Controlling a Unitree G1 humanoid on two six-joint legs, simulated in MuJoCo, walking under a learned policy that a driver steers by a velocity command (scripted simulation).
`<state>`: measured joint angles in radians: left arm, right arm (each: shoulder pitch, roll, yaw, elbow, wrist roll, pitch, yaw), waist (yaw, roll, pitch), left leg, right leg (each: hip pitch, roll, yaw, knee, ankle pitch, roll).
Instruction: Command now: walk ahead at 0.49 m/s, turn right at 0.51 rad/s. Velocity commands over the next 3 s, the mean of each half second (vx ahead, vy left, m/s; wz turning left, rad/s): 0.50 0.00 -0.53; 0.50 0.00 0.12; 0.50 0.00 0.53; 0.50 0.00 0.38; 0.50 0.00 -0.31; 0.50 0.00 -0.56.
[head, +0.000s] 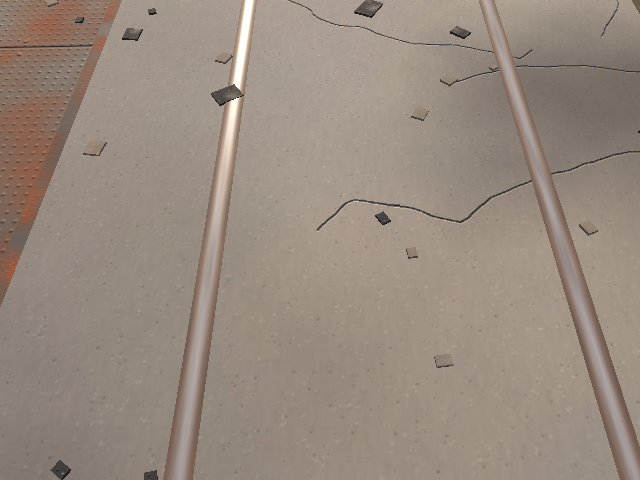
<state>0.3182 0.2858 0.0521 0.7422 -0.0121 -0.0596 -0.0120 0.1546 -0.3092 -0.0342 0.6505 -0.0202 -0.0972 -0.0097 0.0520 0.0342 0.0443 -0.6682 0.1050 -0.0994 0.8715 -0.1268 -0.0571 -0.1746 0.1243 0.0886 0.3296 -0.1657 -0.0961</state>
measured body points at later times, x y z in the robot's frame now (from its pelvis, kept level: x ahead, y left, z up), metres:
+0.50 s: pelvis +0.28 +0.04 +0.00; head +0.31 +0.03 +0.45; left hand +0.54 +0.24 -0.09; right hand +0.23 -0.25 -0.11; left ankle +0.27 +0.16 -0.75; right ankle +0.34 -0.14 -0.68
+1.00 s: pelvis +0.52 -0.10 +0.00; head +0.54 -0.10 +0.45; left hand +0.63 +0.17 -0.12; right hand +0.62 -0.39 -0.11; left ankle +0.68 +0.05 -0.68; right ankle +0.46 -0.17 -0.75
